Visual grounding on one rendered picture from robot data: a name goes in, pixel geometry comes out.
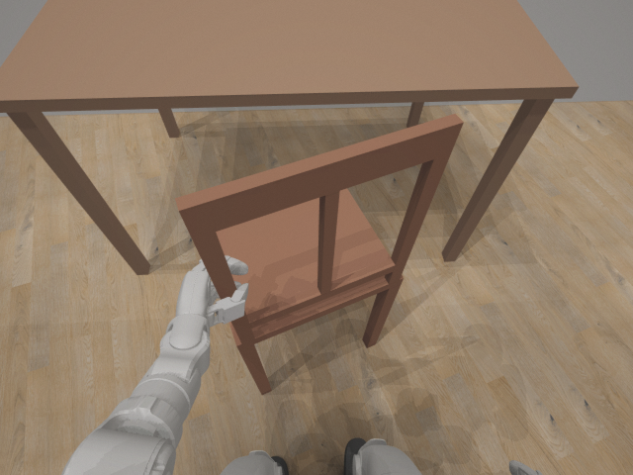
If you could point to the robot right foot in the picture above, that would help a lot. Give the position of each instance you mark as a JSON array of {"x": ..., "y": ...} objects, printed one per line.
[{"x": 352, "y": 448}]

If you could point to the left robot upper arm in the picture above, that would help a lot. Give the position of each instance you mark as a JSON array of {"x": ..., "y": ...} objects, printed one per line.
[{"x": 112, "y": 452}]

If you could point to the chair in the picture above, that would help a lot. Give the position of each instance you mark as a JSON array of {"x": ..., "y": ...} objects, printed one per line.
[{"x": 309, "y": 249}]

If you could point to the left robot forearm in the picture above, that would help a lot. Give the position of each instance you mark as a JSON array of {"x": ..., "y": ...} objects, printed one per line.
[{"x": 162, "y": 400}]

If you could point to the left robot hand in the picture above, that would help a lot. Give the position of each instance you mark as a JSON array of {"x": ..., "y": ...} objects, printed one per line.
[{"x": 198, "y": 292}]

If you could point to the left robot shin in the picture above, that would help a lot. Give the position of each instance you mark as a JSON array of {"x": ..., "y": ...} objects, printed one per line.
[{"x": 260, "y": 452}]

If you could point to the table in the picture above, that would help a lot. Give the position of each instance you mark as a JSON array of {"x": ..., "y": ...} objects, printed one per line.
[{"x": 90, "y": 55}]

